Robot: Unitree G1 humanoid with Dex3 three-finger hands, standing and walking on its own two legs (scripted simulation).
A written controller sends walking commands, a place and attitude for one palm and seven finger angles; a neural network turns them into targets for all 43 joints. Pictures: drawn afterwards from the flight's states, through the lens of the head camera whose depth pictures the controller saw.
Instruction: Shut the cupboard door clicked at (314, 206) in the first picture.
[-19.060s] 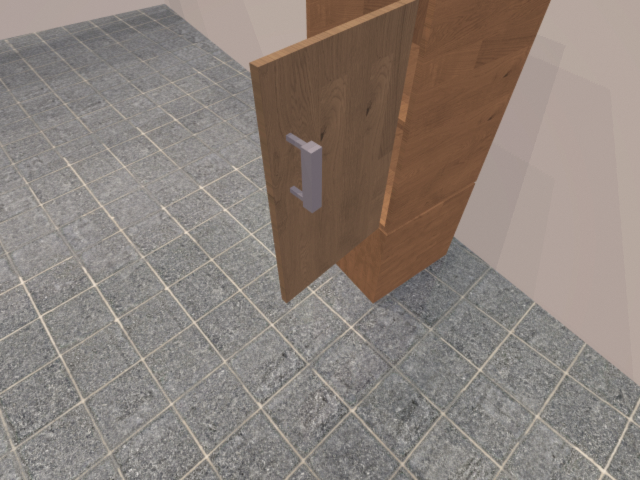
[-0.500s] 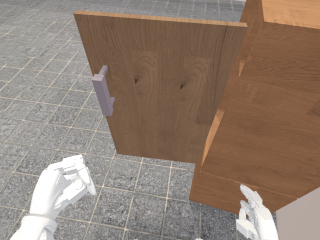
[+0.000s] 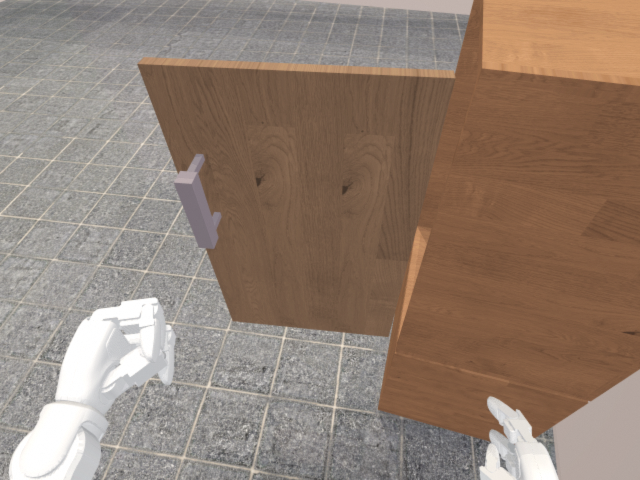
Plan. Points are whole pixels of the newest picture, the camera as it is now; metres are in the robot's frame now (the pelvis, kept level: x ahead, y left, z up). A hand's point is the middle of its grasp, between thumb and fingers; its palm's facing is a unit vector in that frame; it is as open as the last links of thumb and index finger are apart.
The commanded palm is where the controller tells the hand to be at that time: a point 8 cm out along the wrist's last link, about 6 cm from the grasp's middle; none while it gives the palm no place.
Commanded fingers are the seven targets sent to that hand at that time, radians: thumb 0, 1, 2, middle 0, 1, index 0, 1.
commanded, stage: raise the hand and make a fist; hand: left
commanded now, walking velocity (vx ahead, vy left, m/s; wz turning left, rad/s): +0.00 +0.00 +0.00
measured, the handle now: (203, 202) +0.46 +0.21 +0.09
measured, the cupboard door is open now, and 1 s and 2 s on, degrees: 99 99 99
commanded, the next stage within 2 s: bring the fist close to the handle in 0.20 s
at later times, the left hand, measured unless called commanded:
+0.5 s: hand (162, 347) +0.24 +0.19 +0.09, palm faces -0.02 -1.00 -0.05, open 3.1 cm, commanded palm +0.22 +0.24 +0.09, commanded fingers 0.00 0.90 0.90 -1.30 -1.50 -1.30 -1.50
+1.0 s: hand (198, 288) +0.31 +0.17 +0.10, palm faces -0.04 -1.00 -0.05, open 3.1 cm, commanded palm +0.29 +0.22 +0.09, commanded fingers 0.00 0.90 0.90 -1.30 -1.50 -1.30 -1.50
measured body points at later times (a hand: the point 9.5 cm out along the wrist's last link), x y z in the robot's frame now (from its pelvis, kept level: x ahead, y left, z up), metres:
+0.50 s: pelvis -0.01 +0.00 +0.00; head +0.01 -0.01 +0.45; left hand +0.23 +0.24 +0.10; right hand +0.17 -0.22 -0.08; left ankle -0.02 +0.12 -0.71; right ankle +0.02 -0.11 -0.71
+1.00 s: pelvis -0.01 +0.00 +0.00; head +0.02 -0.02 +0.45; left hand +0.30 +0.22 +0.10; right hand +0.14 -0.24 -0.09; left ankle -0.02 +0.12 -0.71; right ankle +0.02 -0.11 -0.71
